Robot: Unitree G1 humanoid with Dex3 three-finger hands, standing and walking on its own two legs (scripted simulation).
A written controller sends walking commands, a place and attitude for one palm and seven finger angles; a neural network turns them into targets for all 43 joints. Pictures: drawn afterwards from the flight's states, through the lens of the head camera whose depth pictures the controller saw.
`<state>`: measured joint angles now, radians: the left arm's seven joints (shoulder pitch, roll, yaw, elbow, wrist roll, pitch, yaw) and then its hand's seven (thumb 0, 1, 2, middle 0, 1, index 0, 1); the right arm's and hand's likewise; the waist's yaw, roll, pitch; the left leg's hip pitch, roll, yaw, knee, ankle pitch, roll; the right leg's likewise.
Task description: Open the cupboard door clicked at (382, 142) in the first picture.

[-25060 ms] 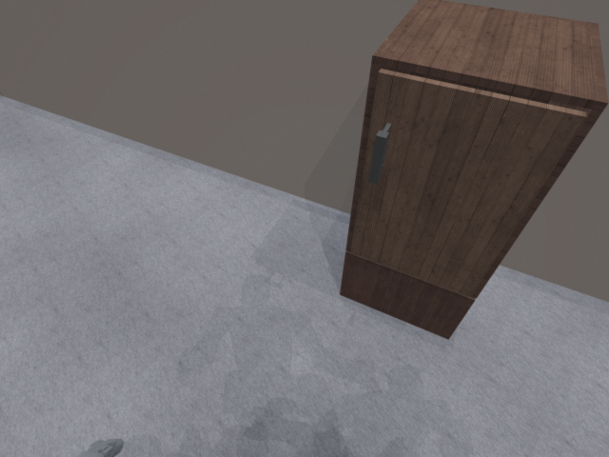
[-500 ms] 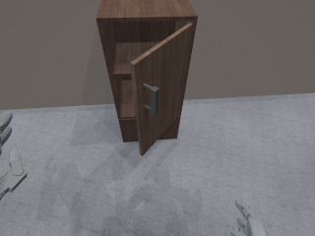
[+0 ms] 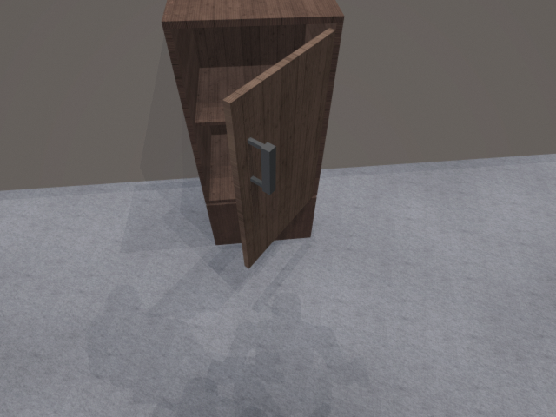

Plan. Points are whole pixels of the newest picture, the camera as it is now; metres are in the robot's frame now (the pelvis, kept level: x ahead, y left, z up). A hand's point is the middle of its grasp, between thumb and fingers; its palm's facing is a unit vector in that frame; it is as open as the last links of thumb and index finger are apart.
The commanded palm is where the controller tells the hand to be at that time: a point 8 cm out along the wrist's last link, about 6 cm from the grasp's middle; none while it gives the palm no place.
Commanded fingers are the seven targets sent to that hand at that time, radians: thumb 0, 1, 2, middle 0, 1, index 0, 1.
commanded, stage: let the arm hang, fingers relaxed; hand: left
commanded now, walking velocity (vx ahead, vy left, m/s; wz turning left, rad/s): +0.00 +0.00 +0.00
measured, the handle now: (261, 166) +0.61 +0.06 -0.04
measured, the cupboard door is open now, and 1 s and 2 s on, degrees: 48 48 48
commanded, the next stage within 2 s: look to check the result in 0.82 s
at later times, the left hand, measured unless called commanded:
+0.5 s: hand out of the picture -0.01 +0.16 -0.17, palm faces +0.05 -0.98 -0.20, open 7.4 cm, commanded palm none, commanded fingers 0.00 0.90 0.90 -0.20 -0.30 -0.20 -0.30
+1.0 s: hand out of the picture +0.00 +0.16 -0.17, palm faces +0.05 -0.98 -0.18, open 7.4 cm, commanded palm none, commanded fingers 0.00 0.90 0.90 -0.20 -0.30 -0.20 -0.30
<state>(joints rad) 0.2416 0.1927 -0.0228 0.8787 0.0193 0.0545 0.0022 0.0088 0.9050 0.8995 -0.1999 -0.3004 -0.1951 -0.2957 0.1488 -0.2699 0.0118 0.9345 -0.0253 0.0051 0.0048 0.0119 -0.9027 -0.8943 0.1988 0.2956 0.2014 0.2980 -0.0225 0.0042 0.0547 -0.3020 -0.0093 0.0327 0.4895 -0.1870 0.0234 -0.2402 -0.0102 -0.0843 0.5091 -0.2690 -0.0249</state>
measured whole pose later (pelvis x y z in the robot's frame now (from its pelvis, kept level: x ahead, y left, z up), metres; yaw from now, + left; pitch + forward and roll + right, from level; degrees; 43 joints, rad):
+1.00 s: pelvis +0.02 -0.01 +0.01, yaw +0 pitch -1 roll +0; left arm 0.28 0.13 0.01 1.15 0.00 0.00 0.03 0.00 0.91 0.90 -0.20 -0.30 -0.20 -0.30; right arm 0.28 -0.13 0.01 1.14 -0.02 0.01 -0.03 0.01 -0.91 -0.89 0.20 0.30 0.20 0.30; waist 0.00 0.01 0.05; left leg -0.22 0.00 0.02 0.41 -0.17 0.01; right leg -0.14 0.01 -0.09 0.40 -0.25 -0.04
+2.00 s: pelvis +0.02 -0.04 -0.01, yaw -11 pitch +0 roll +1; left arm 0.18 0.21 0.09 0.97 0.02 0.03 0.00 0.00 0.90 0.90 -0.20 -0.30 -0.20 -0.30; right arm 0.18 -0.23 -0.07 1.00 -0.02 0.05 -0.04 0.01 -0.90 -0.89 0.20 0.30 0.20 0.30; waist 0.02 0.05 0.11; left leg -0.39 0.08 0.07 0.90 -0.47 -0.03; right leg -0.29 0.05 -0.01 0.64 -0.34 -0.07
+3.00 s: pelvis +0.06 -0.07 +0.00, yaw -48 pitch +2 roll -1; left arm 0.11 0.24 0.08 0.89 0.02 0.07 -0.05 0.01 0.90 0.90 -0.20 -0.30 -0.20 -0.30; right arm 0.31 -0.22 -0.02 0.91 -0.04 -0.02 -0.02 0.01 -0.90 -0.89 0.20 0.30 0.20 0.30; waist -0.02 0.00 0.08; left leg -0.23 0.13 0.11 0.51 -0.31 -0.05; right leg -0.48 -0.01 -0.04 0.94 -0.45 0.02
